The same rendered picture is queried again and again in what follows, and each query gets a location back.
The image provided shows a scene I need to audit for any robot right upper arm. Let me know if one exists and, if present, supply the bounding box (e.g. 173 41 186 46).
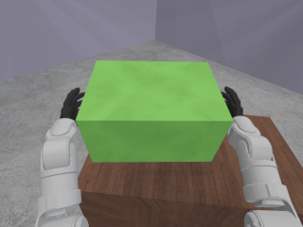
244 210 301 227

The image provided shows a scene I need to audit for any carton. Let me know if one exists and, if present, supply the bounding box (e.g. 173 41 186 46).
75 61 234 163

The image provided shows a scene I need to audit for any robot left forearm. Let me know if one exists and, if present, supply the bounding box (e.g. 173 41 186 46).
35 118 81 227

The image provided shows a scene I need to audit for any pedestal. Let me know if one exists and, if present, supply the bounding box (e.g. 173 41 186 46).
78 114 303 227

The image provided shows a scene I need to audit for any robot right forearm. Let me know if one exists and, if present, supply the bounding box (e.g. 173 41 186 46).
227 115 303 227

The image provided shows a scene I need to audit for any robot left upper arm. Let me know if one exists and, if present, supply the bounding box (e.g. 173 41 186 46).
40 215 89 227

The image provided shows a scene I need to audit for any robot left hand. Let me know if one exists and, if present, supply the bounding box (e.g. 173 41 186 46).
60 87 85 126

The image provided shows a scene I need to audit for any robot right hand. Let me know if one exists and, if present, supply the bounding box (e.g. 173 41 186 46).
221 86 243 118

